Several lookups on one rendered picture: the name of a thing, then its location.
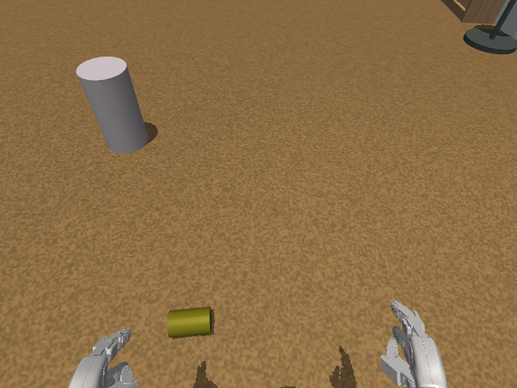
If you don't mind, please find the bookshelf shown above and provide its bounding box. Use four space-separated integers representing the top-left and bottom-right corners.
441 0 506 23

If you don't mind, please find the left robot hand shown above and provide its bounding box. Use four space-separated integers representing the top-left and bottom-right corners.
68 328 138 388

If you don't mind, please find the right robot hand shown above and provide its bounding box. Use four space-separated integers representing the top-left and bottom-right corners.
380 300 448 388

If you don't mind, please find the coat stand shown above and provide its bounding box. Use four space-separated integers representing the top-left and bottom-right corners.
463 0 517 54

